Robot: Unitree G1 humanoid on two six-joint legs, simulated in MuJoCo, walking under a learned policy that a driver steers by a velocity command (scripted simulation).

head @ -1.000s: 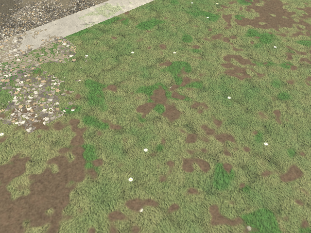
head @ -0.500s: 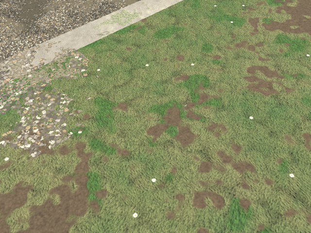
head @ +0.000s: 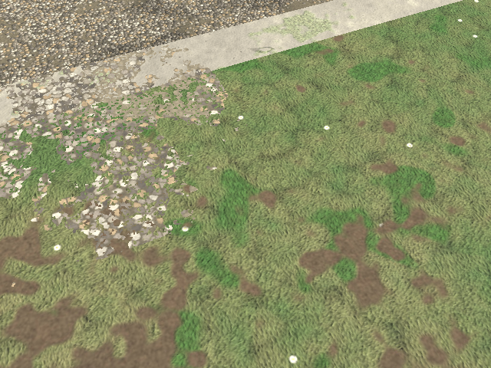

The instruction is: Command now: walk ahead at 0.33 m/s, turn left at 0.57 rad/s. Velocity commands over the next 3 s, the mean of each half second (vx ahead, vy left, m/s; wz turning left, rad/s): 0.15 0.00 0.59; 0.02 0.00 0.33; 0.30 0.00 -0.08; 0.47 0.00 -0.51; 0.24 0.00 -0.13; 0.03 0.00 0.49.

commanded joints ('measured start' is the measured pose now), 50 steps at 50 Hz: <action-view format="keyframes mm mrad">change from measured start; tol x32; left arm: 1 55 83 23 -49 17 13 12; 50 -10 44 28 55 -9 123 11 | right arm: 1 -64 -157 -42 -71 -2 -16 -23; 50 -130 -74 9 -9 -4 57 -35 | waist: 1 52 23 -87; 11 41 148 -168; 14 -35 -303 -415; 32 -14 -118 -180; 35 1 334 -107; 50 35 132 -120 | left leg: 1 4 245 -211 -132 646 186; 12 55 130 -331 264 171 -23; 14 -282 -22 -166 727 -611 -124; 32 49 138 87 147 -118 -100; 35 176 511 -454 -128 183 180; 50 92 314 -208 -17 219 85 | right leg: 1 -16 7 -34 -153 78 56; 11 201 95 18 -694 384 2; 13 568 -205 239 -683 945 -130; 14 714 -412 563 -721 911 -324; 18 387 -216 256 -816 320 -242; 30 346 -232 -11 -854 329 -264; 35 -97 57 -206 -344 -252 21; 41 24 27 -50 -55 -11 53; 50 316 35 -80 -730 161 25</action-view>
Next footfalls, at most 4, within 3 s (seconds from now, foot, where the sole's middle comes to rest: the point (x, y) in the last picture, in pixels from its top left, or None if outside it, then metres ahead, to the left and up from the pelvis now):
0.24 right None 0.31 -0.13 -0.78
0.68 left None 0.16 0.09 -0.78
1.02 right None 0.24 -0.13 -0.77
1.70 right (248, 320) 0.56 0.01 -0.78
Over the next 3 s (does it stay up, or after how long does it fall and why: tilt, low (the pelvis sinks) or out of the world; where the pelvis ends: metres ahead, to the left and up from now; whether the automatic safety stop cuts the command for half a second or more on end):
stays up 0.73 0.14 -0.01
